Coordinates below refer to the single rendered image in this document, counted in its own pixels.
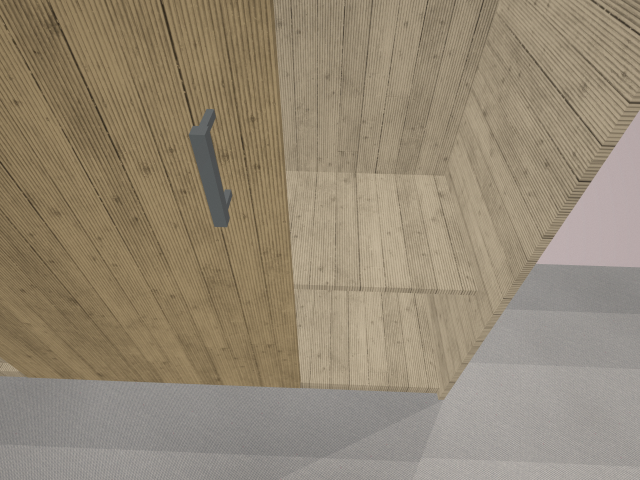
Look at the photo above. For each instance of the handle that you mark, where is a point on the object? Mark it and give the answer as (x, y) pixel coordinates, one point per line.
(218, 200)

